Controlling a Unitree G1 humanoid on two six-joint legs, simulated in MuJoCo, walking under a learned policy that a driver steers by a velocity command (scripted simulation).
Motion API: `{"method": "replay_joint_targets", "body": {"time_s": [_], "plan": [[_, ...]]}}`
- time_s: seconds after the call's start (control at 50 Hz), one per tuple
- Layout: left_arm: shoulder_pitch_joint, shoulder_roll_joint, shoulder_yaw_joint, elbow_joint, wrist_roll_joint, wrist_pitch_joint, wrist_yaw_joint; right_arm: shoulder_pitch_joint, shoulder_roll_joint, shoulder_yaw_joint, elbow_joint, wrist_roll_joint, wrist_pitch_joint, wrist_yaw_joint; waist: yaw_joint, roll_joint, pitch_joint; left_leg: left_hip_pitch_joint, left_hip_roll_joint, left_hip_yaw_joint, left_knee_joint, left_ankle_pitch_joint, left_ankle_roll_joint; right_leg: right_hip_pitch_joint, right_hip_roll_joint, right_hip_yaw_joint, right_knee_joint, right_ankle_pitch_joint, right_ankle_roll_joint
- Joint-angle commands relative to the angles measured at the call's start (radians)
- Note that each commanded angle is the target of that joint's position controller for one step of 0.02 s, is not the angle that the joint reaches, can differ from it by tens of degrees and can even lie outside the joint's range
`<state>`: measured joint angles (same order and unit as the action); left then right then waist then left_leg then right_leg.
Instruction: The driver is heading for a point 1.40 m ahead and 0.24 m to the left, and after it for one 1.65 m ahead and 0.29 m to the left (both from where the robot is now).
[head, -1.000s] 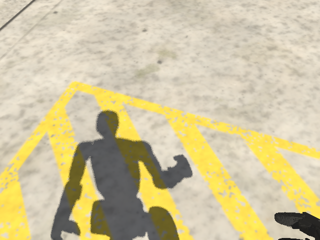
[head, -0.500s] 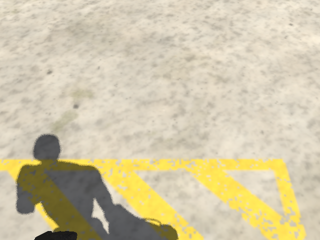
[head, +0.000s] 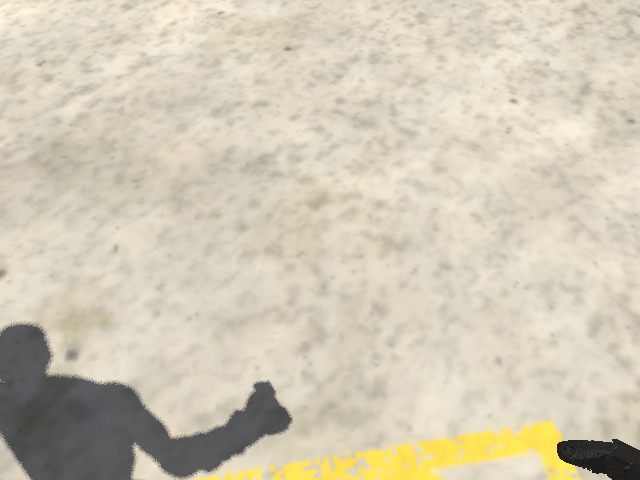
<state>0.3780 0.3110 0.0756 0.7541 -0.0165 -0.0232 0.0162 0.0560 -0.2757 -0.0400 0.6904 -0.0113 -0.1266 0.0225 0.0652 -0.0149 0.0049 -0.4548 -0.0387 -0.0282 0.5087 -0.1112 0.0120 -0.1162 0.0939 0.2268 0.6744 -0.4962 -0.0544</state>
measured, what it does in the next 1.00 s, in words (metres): walks ahead: right foot, then left foot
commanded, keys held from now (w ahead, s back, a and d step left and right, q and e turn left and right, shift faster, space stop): w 1.00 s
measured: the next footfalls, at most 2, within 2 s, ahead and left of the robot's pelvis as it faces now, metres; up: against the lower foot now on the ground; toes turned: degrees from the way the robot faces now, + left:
right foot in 0.48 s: +0.40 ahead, -0.15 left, +0.00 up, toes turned -4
left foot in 1.00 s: +0.71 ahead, +0.08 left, +0.00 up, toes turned -1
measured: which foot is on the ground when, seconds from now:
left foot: down 0.00-0.48, up 0.50-0.98, down 1.00-1.00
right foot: up 0.00-0.46, down 0.48-1.00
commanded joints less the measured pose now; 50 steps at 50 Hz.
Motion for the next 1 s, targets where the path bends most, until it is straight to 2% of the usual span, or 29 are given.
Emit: {"method": "replay_joint_targets", "body": {"time_s": [0.02,0.04,0.06,0.08,0.1,0.14,0.2,0.24,0.3,0.34,0.4,0.42,0.44,0.46,0.48,0.5,0.52,0.54,0.56,0.58,0.6,0.64,0.72,0.78,0.86,0.92,0.96,0.98,1.0], "plan": [[0.124,0.079,-0.007,-0.063,-0.022,-0.030,-0.001,0.336,-0.202,-0.074,0.031,0.023,0.003,0.005,-0.127,0.243,-0.261,0.771,0.429,-0.778,-0.217,-0.445,0.265,-0.621,-0.034,-0.020,0.580,-0.070,0.027],[-0.008,0.132,0.008,-0.080,-0.019,-0.031,-0.001,0.286,-0.147,-0.058,0.023,0.024,0.007,0.002,-0.153,0.144,-0.125,0.651,0.385,-0.630,-0.231,-0.430,0.220,-0.656,-0.068,-0.029,0.602,0.021,0.026],[-0.081,0.123,0.006,-0.099,-0.007,-0.032,0.002,0.232,-0.134,-0.049,0.014,0.010,0.013,0.001,-0.137,0.075,-0.061,0.539,0.342,-0.512,-0.242,-0.315,0.197,-0.633,-0.102,-0.071,0.579,0.086,0.027],[-0.125,0.110,0.006,-0.114,0.008,-0.037,-0.002,0.205,-0.115,-0.042,0.020,0.005,0.017,0.001,-0.123,0.066,-0.006,0.453,0.308,-0.433,-0.262,-0.202,0.200,-0.625,-0.129,-0.084,0.522,0.132,0.030],[-0.121,0.093,0.006,-0.116,0.008,-0.040,-0.008,0.194,-0.101,-0.035,0.024,-0.003,0.016,-0.002,-0.097,0.095,-0.001,0.401,0.278,-0.371,-0.281,-0.118,0.191,-0.577,-0.160,-0.095,0.476,0.167,0.029],[-0.102,0.056,-0.001,-0.109,0.004,-0.040,-0.014,0.201,-0.092,-0.031,0.037,0.006,0.014,-0.003,-0.080,0.124,-0.011,0.364,0.248,-0.296,-0.311,-0.018,0.200,-0.534,-0.175,-0.130,0.402,0.180,0.038],[-0.180,0.020,-0.018,-0.138,0.014,-0.042,-0.018,0.224,-0.141,-0.043,0.061,0.019,0.015,-0.008,-0.094,0.103,0.011,0.341,0.256,-0.223,-0.355,0.080,0.224,-0.550,-0.192,-0.163,0.235,0.255,0.059],[-0.239,0.006,-0.027,-0.149,0.013,-0.047,-0.024,0.237,-0.161,-0.047,0.074,0.023,0.022,-0.011,-0.112,0.094,0.016,0.335,0.239,-0.164,-0.366,0.110,0.211,-0.524,-0.189,-0.179,0.108,0.369,0.063],[-0.326,0.006,-0.030,-0.164,0.005,-0.055,-0.034,0.281,-0.174,-0.046,0.101,0.031,0.032,-0.013,-0.143,0.091,0.028,0.326,0.221,-0.101,-0.360,0.138,0.188,-0.451,-0.161,-0.206,-0.039,0.503,0.068],[-0.376,0.013,-0.028,-0.181,-0.001,-0.058,-0.041,0.320,-0.179,-0.046,0.123,0.035,0.040,-0.012,-0.157,0.092,0.039,0.357,0.241,-0.102,-0.346,0.140,0.181,-0.435,-0.149,-0.209,-0.087,0.524,0.060],[-0.409,0.034,-0.021,-0.200,-0.003,-0.063,-0.053,0.339,-0.194,-0.050,0.146,0.039,0.056,-0.017,-0.141,0.100,0.050,0.437,0.283,-0.114,-0.300,0.191,0.159,-0.421,-0.137,-0.209,-0.146,0.452,0.024],[-0.384,0.047,-0.015,-0.195,-0.002,-0.065,-0.054,0.334,-0.203,-0.053,0.150,0.039,0.061,-0.020,-0.118,0.104,0.037,0.453,0.287,-0.109,-0.264,0.262,0.148,-0.373,-0.126,-0.219,-0.166,0.426,0.009],[-0.312,0.068,-0.003,-0.176,0.003,-0.066,-0.052,0.316,-0.210,-0.053,0.149,0.041,0.066,-0.023,-0.069,0.100,-0.004,0.449,0.267,-0.079,-0.178,0.404,0.130,-0.258,-0.103,-0.242,-0.201,0.426,-0.012],[-0.178,0.110,0.020,-0.133,0.009,-0.063,-0.044,0.318,-0.192,-0.046,0.147,0.037,0.068,-0.025,-0.007,0.081,-0.092,0.403,0.220,-0.038,-0.016,0.495,0.105,-0.058,-0.093,-0.252,-0.212,0.434,-0.041],[0.007,0.180,0.041,-0.101,0.019,-0.059,-0.033,0.308,-0.144,-0.024,0.118,0.013,0.065,-0.027,0.067,-0.012,-0.239,0.218,0.167,0.006,0.275,0.284,0.066,0.234,-0.261,-0.071,-0.175,0.464,-0.107],[0.056,0.261,0.056,-0.081,0.020,-0.051,-0.034,0.425,-0.030,0.012,0.098,0.012,0.045,-0.023,0.011,-0.284,-0.357,-0.159,-0.003,0.029,0.614,-0.365,0.003,0.525,-0.480,0.380,-0.273,0.274,-0.264],[0.064,0.163,0.032,-0.081,0.007,-0.049,-0.036,0.375,-0.130,-0.010,0.112,0.030,0.028,-0.016,0.048,-0.196,-0.333,-0.280,0.035,-0.083,0.737,-0.465,0.009,0.497,-0.473,0.480,-0.352,0.119,-0.261],[-0.007,0.131,0.018,-0.085,0.006,-0.052,-0.036,0.285,-0.176,-0.025,0.084,0.050,0.018,-0.010,0.037,-0.145,-0.183,-0.339,0.082,-0.070,0.752,-0.380,0.021,0.376,-0.438,0.343,-0.374,0.145,-0.222],[-0.067,0.112,0.010,-0.091,0.012,-0.053,-0.037,0.235,-0.165,-0.023,0.076,0.045,0.015,-0.013,0.011,-0.078,-0.110,-0.312,0.123,-0.046,0.714,-0.292,0.018,0.250,-0.394,0.234,-0.394,0.241,-0.201],[-0.113,0.089,0.004,-0.092,0.018,-0.055,-0.041,0.213,-0.155,-0.026,0.073,0.029,0.018,-0.015,-0.016,-0.054,-0.055,-0.280,0.146,-0.039,0.658,-0.237,0.009,0.144,-0.360,0.161,-0.423,0.342,-0.193],[-0.139,0.071,-0.002,-0.093,0.027,-0.059,-0.043,0.228,-0.143,-0.028,0.077,0.023,0.026,-0.014,-0.049,-0.067,-0.043,-0.220,0.168,-0.046,0.626,-0.198,0.003,0.071,-0.334,0.109,-0.451,0.413,-0.186],[-0.150,0.070,0.001,-0.080,0.020,-0.071,-0.045,0.252,-0.103,-0.021,0.088,0.022,0.045,-0.014,-0.079,-0.071,-0.037,-0.164,0.174,-0.037,0.576,-0.169,-0.014,-0.004,-0.318,0.046,-0.497,0.485,-0.197],[-0.114,0.107,0.012,-0.037,0.015,-0.078,-0.033,0.134,-0.078,-0.012,0.052,0.010,0.058,-0.016,-0.064,-0.037,0.017,-0.212,0.178,-0.029,0.372,0.013,-0.040,-0.036,-0.299,-0.056,-0.547,0.543,-0.194],[-0.073,0.125,0.014,-0.007,0.009,-0.072,-0.024,0.027,-0.060,-0.003,0.029,0.014,0.047,-0.005,-0.027,-0.035,0.041,-0.167,0.149,-0.006,0.179,0.175,-0.035,-0.040,-0.268,-0.125,-0.554,0.533,-0.160],[0.010,0.143,0.018,0.047,-0.001,-0.059,-0.019,-0.092,-0.067,0.000,-0.011,0.025,0.038,0.013,0.013,-0.031,0.065,-0.159,0.120,0.003,0.057,0.209,-0.017,0.051,-0.305,-0.126,-0.528,0.513,-0.149],[0.030,0.152,0.023,0.076,-0.004,-0.042,-0.013,-0.118,-0.086,-0.004,-0.031,0.025,0.032,0.027,0.000,-0.042,0.063,-0.161,0.107,0.001,0.003,0.110,0.020,0.159,-0.347,-0.112,-0.464,0.591,-0.127],[0.013,0.166,0.026,0.082,-0.003,-0.030,-0.008,-0.044,-0.114,-0.017,-0.015,0.023,0.029,0.028,-0.049,-0.065,0.015,-0.033,0.069,0.038,-0.022,0.043,0.050,0.188,-0.340,-0.125,-0.367,0.798,-0.104],[0.001,0.158,0.021,0.082,-0.001,-0.024,-0.006,0.077,-0.148,-0.037,0.022,0.020,0.029,0.022,-0.113,-0.056,-0.062,0.144,0.040,0.067,-0.045,0.053,0.077,0.163,-0.297,-0.162,-0.224,0.931,-0.081],[0.001,0.125,0.005,0.066,0.012,-0.024,-0.002,0.248,-0.204,-0.060,0.064,0.013,0.031,0.012,-0.181,-0.019,-0.195,0.425,0.121,-0.012,0.002,0.097,0.125,0.022,-0.248,-0.201,0.007,0.832,-0.048]]}}
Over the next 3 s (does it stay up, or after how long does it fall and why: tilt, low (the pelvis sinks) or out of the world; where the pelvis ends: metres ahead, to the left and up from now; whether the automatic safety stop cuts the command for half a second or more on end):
stays up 1.49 0.29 0.00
